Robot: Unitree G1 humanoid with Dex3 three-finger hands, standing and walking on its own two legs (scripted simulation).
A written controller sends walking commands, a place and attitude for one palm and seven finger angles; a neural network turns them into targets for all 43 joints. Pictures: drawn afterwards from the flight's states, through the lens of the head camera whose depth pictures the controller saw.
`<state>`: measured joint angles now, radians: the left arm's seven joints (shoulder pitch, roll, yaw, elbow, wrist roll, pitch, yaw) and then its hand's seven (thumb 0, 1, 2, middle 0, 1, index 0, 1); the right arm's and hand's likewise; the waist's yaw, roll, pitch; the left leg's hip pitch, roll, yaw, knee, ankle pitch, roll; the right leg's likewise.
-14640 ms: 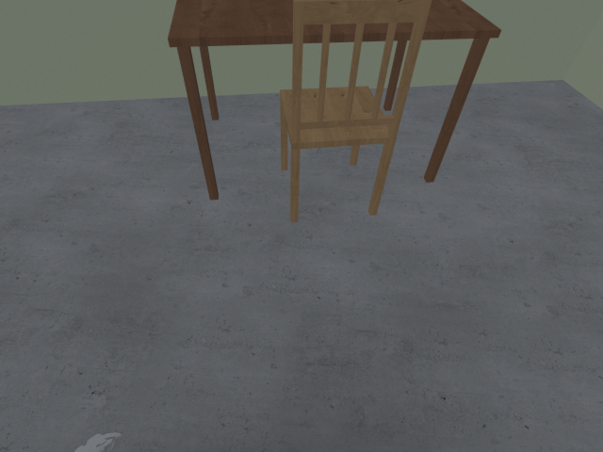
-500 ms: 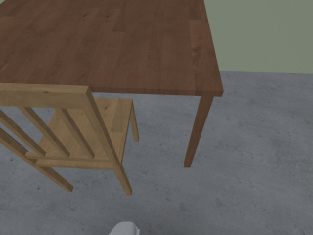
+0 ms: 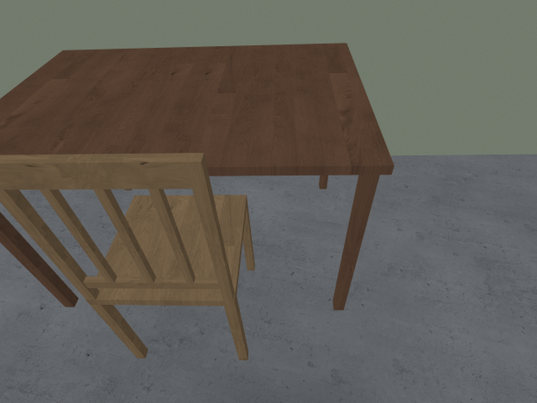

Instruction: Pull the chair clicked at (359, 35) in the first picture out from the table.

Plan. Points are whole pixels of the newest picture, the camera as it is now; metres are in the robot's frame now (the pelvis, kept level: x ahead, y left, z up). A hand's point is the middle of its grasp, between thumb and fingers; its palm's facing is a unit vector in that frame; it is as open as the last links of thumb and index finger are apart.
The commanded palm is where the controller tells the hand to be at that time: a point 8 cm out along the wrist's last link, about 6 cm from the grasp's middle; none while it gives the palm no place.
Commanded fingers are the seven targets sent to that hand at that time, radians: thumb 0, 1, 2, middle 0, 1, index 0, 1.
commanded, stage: come to a stop and stand still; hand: left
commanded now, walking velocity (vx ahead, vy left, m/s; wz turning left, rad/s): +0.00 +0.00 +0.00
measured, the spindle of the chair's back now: (129, 240) +0.45 +0.35 -0.08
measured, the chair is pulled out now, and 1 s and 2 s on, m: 0.00 0.00 0.00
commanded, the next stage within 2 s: look again from close up in 0.28 s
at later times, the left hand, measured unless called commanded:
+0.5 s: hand out of the picture +0.00 +0.15 -0.17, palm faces +0.04 -0.98 -0.18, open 7.3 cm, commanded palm none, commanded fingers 0.00 0.90 0.90 -0.20 -0.30 -0.20 -0.30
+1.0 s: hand out of the picture +0.07 +0.14 -0.16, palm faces +0.04 -0.98 -0.21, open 7.3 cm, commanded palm none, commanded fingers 0.00 0.90 0.90 -0.20 -0.30 -0.20 -0.30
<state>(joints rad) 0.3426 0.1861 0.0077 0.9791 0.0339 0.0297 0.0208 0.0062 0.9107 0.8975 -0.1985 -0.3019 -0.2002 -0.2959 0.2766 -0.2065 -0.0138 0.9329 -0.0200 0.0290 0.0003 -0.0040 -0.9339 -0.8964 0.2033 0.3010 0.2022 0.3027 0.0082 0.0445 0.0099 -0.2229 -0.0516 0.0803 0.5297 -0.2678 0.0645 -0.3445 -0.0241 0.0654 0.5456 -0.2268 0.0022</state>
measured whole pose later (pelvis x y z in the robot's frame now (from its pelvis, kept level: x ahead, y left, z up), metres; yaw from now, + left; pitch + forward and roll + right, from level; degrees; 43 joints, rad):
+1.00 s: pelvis +0.07 -0.04 +0.01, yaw +2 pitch +0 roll +1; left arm 0.29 0.15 -0.01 1.09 0.01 -0.02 0.03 0.01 0.93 0.90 -0.20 -0.30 -0.20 -0.30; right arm 0.31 -0.17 0.01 1.08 -0.01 -0.03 -0.03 0.00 -0.91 -0.90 0.20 0.30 0.20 0.30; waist -0.02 0.01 0.03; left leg -0.15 -0.01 0.01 0.43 -0.29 0.00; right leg -0.28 0.06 0.08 0.48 -0.21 -0.03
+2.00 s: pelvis +0.05 -0.05 +0.00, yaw +3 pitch -1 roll +1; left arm 0.22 0.19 0.01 1.03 0.02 0.01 0.03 0.01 0.91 0.90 -0.20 -0.30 -0.20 -0.30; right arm 0.27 -0.18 -0.01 1.05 -0.01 0.02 -0.03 0.00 -0.91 -0.90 0.20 0.30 0.20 0.30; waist -0.01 -0.01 0.07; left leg -0.18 -0.01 0.00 0.50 -0.30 -0.01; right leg -0.29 0.06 0.07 0.51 -0.20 -0.04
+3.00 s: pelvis +0.03 -0.05 +0.00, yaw -1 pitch +0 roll -1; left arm 0.34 0.12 -0.01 1.08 0.03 -0.05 0.06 0.00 0.91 0.90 -0.20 -0.30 -0.20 -0.30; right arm 0.25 -0.17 -0.01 1.07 0.00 -0.01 -0.03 0.01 -0.93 -0.90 0.20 0.30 0.20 0.30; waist -0.01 0.02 0.04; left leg -0.28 0.04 0.02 0.60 -0.31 0.01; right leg -0.11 0.08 0.01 0.44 -0.32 -0.05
